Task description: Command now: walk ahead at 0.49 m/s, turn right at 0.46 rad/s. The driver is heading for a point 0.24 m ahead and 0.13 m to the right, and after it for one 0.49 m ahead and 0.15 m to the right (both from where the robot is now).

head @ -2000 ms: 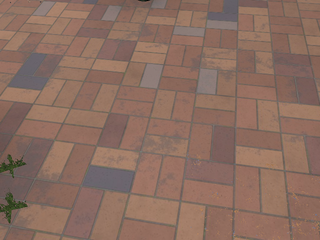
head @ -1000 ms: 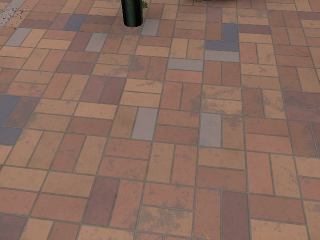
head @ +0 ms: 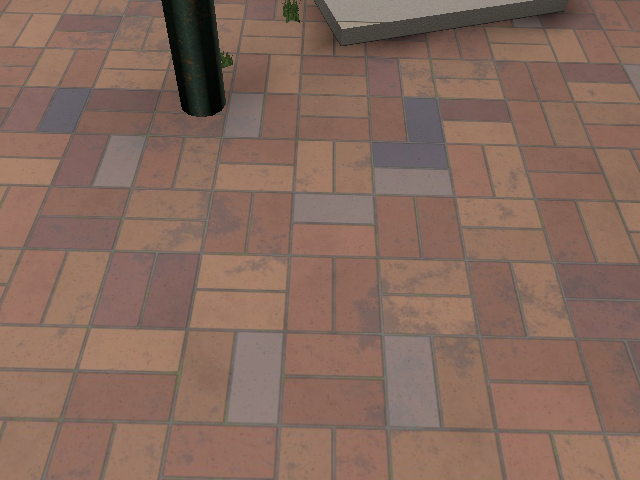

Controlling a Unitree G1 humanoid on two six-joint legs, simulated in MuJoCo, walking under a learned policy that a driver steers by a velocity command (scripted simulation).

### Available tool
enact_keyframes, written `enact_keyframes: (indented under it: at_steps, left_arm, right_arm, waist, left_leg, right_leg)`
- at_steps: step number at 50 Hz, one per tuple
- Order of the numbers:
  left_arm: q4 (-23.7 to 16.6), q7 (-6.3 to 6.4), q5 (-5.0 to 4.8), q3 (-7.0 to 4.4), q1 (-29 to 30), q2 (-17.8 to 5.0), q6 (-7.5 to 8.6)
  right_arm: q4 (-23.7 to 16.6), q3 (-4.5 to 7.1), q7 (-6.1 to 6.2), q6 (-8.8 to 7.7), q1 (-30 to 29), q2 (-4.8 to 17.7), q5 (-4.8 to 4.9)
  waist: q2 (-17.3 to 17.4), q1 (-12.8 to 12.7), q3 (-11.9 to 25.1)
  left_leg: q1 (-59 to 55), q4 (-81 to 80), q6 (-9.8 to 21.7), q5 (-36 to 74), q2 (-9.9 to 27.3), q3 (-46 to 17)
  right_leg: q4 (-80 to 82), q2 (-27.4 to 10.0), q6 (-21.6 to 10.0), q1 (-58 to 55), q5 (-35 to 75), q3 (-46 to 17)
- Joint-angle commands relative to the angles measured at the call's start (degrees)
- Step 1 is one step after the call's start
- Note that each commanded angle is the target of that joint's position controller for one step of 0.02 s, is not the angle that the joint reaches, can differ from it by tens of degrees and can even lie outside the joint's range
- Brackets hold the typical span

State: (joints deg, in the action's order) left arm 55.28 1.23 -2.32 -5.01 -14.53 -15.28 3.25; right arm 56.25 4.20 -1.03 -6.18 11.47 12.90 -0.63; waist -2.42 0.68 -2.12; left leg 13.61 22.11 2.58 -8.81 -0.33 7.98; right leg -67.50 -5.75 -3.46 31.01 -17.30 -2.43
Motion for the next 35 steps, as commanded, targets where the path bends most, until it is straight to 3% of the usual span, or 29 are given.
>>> enact_keyframes:
  at_steps: [1, 5, 8, 13, 14, 16, 17, 18, 19, 20, 21, 22, 23, 24, 25, 27, 29, 32, 35]
  left_arm:
    - [-2.90, 0.21, 0.26, -0.91, -2.59, -1.43, -1.38]
    - [-5.08, -0.70, 0.89, -1.16, 2.68, -1.74, -1.26]
    - [-7.08, -1.93, 1.16, -0.50, 8.55, -0.97, -0.94]
    - [-11.66, -3.94, 1.00, 0.54, 16.77, -0.36, -0.92]
    - [-12.41, -4.29, 0.92, 0.47, 16.99, -0.79, -0.98]
    - [-13.11, -4.62, 0.79, -0.45, 14.21, -2.92, -1.14]
    - [-12.37, -4.59, 0.58, -1.47, 9.08, -4.84, -1.20]
    - [-10.23, -4.22, 0.37, -3.21, 0.09, -7.83, -1.14]
    - [-7.84, -2.95, 0.41, -5.56, -9.22, -13.33, -1.55]
    - [-7.97, -2.59, 0.18, -6.15, -7.70, -19.53, -1.12]
    - [-9.66, -2.93, 1.39, -4.70, -10.59, -15.63, -0.28]
    - [-9.14, -3.09, 1.92, -3.58, -8.93, -11.66, 0.54]
    - [-9.87, -2.99, 1.53, -2.84, -5.12, -9.23, 1.02]
    - [-11.17, -2.91, 1.43, -2.08, -0.03, -6.85, 1.12]
    - [-12.55, -2.61, 2.11, -1.39, 3.50, -5.27, 1.22]
    - [-12.86, -1.99, 2.33, -1.31, 4.26, -6.16, 1.38]
    - [-12.07, -1.15, 2.39, -1.64, 2.38, -7.96, 1.43]
    - [-11.26, -0.15, 1.97, -1.42, 0.99, -7.72, 0.55]
    - [-10.04, 0.43, 1.97, -1.05, -1.47, -7.43, -0.16]
  right_arm:
    - [-2.45, 1.18, 0.88, -1.14, -1.93, 6.48, -0.30]
    - [-2.01, 1.55, 2.13, -0.73, 0.79, 7.99, -0.67]
    - [-2.23, 1.73, 2.71, -0.25, 2.47, 9.02, -0.26]
    - [-1.67, 2.51, 2.80, 1.39, 7.20, 10.82, 0.88]
    - [-1.85, 2.73, 2.75, 1.77, 7.01, 11.39, 1.21]
    - [-2.76, 3.24, 2.79, 2.42, 5.33, 13.19, 1.76]
    - [-3.19, 3.41, 2.79, 2.88, 4.32, 13.99, 2.03]
    - [-3.71, 3.27, 2.73, 3.24, 2.89, 14.13, 2.41]
    - [-4.80, 2.68, 2.81, 2.94, 3.20, 12.75, 1.44]
    - [-8.14, -0.12, 1.97, 1.18, 7.76, 2.78, -0.80]
    - [-9.85, 0.12, 1.22, -1.70, 1.90, 6.48, 2.06]
    - [-11.28, 0.76, 0.84, -3.02, -3.99, 8.94, 4.21]
    - [-10.83, 0.59, 1.11, -3.57, -4.19, 8.63, 3.43]
    - [-9.75, 1.10, 1.54, -3.35, -3.41, 9.24, 1.75]
    - [-9.05, 1.69, 1.62, -2.39, -1.60, 10.20, 1.36]
    - [-8.86, 1.89, 1.75, -0.51, -0.19, 9.35, 0.73]
    - [-9.70, 1.38, 2.08, 0.49, -1.92, 7.43, -0.04]
    - [-10.93, 0.46, 1.69, 0.77, -6.37, 5.69, -0.03]
    - [-11.97, 0.11, 0.57, 0.40, -10.92, 6.02, 0.39]
  waist:
    - [6.97, -1.98, 0.61]
    - [5.38, -1.10, -1.12]
    - [4.50, 0.67, -2.66]
    - [4.23, 3.36, -5.01]
    - [4.85, 2.89, -4.72]
    - [7.12, 0.10, -1.34]
    - [7.96, -3.06, 1.89]
    - [7.16, -8.18, 6.63]
    - [1.83, -11.61, 11.91]
    - [-13.23, -3.56, 15.65]
    - [-6.98, -7.12, 22.92]
    - [-3.49, -7.96, 14.94]
    - [0.20, -5.52, 10.82]
    - [2.06, -2.73, 7.88]
    - [1.40, -0.43, 6.54]
    - [2.20, 1.30, 5.59]
    - [1.76, 1.25, 4.70]
    - [-0.99, -0.52, 4.88]
    - [-2.26, -3.36, 5.83]
  left_leg:
    - [-1.82, -16.08, 7.11, -0.28, 16.37, -11.34]
    - [-5.65, -16.68, 7.02, 4.27, 16.27, -5.42]
    - [-7.94, -16.88, 6.23, 6.42, 15.88, -0.64]
    - [-17.37, -12.90, 5.63, 12.05, 18.22, 3.58]
    - [-18.71, -10.99, 5.20, 16.43, 18.57, 4.38]
    - [-19.86, -3.48, 4.03, 36.85, 18.63, 6.13]
    - [-19.45, 4.40, 3.29, 46.20, 18.07, 6.95]
    - [-15.85, 16.44, 1.48, 47.81, 15.95, 8.35]
    - [-1.91, 34.13, -1.68, 31.63, 13.57, 8.35]
    - [24.02, 53.99, -5.21, -22.74, 1.62, 2.19]
    - [31.09, 60.45, -4.10, -25.76, -0.69, -11.45]
    - [36.74, 59.65, -2.18, -20.16, 2.05, -12.15]
    - [34.78, 54.87, -1.03, -14.91, 4.82, -12.40]
    - [29.69, 49.77, -1.24, -11.78, 6.85, -12.55]
    - [24.82, 46.96, -1.76, -9.94, 8.31, -12.64]
    - [20.42, 42.62, -3.52, -9.44, 8.32, -11.26]
    - [19.60, 36.53, -4.98, -5.00, 6.91, -9.47]
    - [16.85, 22.15, -4.84, 7.28, 4.48, -7.78]
    - [14.06, 12.77, -4.03, 17.23, 2.41, -7.53]
  right_leg:
    - [1.21, -4.12, 0.25, 5.94, 5.75, -3.76]
    - [10.63, -3.18, 1.62, 11.49, 15.71, -4.23]
    - [19.12, -2.59, 1.71, 11.08, 20.12, -0.28]
    - [27.63, -1.35, 0.01, 12.65, 14.99, 4.46]
    - [28.65, -0.54, -0.71, 11.33, 12.29, 5.64]
    - [29.25, 3.29, -2.79, 3.57, 6.56, 9.23]
    - [29.69, 5.98, -4.18, -3.45, 4.42, 10.84]
    - [34.12, 9.03, -6.26, -16.24, 8.07, 11.56]
    - [36.29, 4.70, -9.34, -33.97, 7.91, 1.38]
    - [41.51, -9.55, -19.41, -51.24, 1.39, -30.98]
    - [51.55, -14.01, -21.92, -55.05, -5.09, -46.22]
    - [52.47, -12.76, -18.49, -51.31, 0.14, -38.21]
    - [51.56, -10.29, -16.25, -43.15, 5.37, -30.36]
    - [51.72, -7.74, -14.55, -34.11, 10.90, -23.86]
    - [52.35, -6.54, -13.69, -27.85, 19.91, -19.28]
    - [52.37, -5.48, -13.22, -21.93, 35.55, -13.76]
    - [52.11, -3.58, -12.47, -18.76, 46.34, -8.38]
    - [51.05, 0.33, -8.75, -17.98, 47.19, -2.70]
    - [50.04, 0.00, -6.48, -20.81, 41.73, -3.22]
